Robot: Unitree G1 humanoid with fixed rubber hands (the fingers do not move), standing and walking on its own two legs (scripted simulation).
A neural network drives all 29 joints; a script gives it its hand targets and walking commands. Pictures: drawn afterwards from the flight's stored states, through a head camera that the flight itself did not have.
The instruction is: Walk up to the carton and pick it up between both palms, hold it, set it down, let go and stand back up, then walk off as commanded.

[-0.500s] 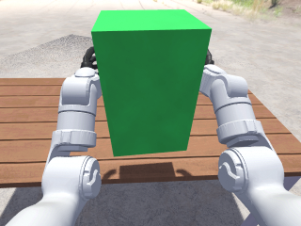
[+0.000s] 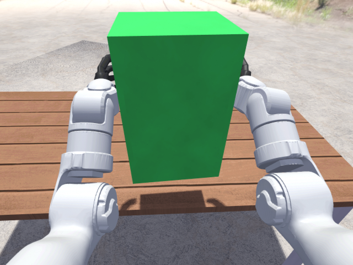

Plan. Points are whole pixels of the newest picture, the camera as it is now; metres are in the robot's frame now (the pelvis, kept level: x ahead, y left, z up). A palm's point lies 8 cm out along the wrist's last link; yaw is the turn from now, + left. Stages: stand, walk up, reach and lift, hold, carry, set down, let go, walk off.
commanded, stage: hold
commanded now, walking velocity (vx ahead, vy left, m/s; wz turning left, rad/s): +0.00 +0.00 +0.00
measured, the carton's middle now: (172, 101) +0.37 +0.01 +0.27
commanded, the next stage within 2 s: set down in 0.82 s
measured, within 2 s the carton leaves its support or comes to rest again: neither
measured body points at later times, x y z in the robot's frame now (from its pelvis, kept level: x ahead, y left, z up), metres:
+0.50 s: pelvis +0.00 +0.00 +0.00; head -0.06 +0.03 +0.45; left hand +0.41 +0.15 +0.28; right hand +0.40 -0.12 +0.29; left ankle +0.04 +0.11 -0.74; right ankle +0.05 -0.13 -0.74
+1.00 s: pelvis +0.00 +0.00 +0.00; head -0.06 +0.03 +0.45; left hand +0.41 +0.15 +0.29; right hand +0.41 -0.12 +0.29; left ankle +0.04 +0.11 -0.74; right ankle +0.05 -0.13 -0.74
